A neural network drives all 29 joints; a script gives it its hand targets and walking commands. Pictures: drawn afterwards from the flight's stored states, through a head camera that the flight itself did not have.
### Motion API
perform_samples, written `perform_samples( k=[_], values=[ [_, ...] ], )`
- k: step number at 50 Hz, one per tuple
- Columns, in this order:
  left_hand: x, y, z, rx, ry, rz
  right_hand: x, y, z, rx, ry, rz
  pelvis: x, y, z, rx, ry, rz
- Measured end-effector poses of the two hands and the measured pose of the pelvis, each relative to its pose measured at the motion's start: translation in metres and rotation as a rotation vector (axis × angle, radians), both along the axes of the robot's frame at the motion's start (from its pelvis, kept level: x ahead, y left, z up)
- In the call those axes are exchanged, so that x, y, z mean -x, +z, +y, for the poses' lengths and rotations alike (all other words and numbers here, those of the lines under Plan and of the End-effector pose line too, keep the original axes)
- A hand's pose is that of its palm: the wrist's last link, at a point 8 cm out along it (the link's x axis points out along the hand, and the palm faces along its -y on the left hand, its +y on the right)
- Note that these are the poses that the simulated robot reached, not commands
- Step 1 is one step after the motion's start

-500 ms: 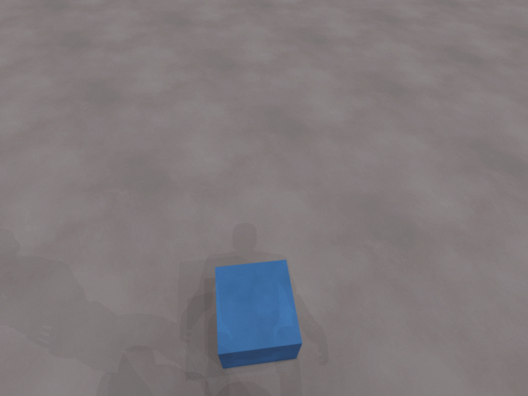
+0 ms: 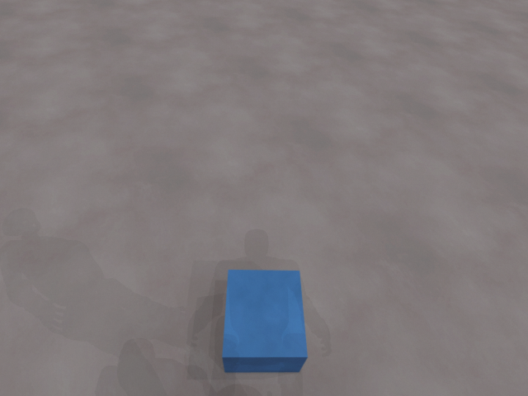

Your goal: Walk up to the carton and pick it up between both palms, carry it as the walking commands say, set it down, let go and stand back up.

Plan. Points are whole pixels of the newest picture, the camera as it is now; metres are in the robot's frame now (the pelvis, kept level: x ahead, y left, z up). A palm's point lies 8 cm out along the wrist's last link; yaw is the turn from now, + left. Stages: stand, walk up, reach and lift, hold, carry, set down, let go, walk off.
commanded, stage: walk up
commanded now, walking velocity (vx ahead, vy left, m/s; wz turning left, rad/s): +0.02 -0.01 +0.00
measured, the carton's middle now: (263, 320) +0.47 -0.02 -0.68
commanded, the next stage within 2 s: stand in 0.22 s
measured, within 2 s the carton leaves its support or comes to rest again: neither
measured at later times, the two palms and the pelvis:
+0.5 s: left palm out of the picture +0.06 +0.25 -0.13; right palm out of the picture +0.02 -0.25 -0.13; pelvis +0.00 +0.00 +0.00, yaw +0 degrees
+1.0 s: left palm (129, 386) +0.17 +0.23 -0.13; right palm out of the picture +0.15 -0.25 -0.14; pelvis -0.01 -0.01 -0.02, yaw -1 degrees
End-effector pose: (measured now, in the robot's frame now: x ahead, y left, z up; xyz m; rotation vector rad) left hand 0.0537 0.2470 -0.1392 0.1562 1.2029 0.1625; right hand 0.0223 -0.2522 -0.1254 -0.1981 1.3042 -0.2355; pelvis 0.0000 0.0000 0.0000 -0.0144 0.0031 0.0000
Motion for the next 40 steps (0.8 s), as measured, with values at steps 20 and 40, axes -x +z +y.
perform_samples(
  k=[20,40],
  values=[
    [-0.006,0.012,0.005,-0.048,-0.006,0.007,-0.001,-0.01,0.005,-0.039,-0.011,-0.01,-0.006,0.001,-0.002,-0.009,-0.008,-0.011],
    [-0.091,0.017,-0.017,-0.019,-0.08,-0.019,-0.124,0.007,0.009,-0.086,0.067,-0.164,0.02,-0.012,-0.007,-0.021,-0.021,0.058]
  ],
)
